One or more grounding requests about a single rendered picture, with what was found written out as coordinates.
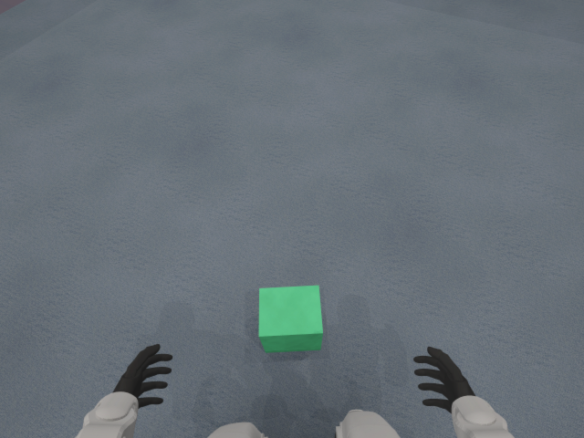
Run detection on robot right thigh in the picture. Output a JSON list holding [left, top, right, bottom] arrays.
[[336, 412, 401, 438]]

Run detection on right robot forearm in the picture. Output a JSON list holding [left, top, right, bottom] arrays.
[[452, 395, 515, 438]]

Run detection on left robot forearm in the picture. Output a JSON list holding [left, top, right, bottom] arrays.
[[75, 391, 139, 438]]

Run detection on robot left hand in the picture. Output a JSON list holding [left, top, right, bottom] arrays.
[[113, 344, 172, 408]]

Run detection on carton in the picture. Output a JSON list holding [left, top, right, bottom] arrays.
[[259, 286, 323, 353]]

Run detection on robot right hand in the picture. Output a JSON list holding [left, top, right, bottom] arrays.
[[413, 347, 475, 413]]

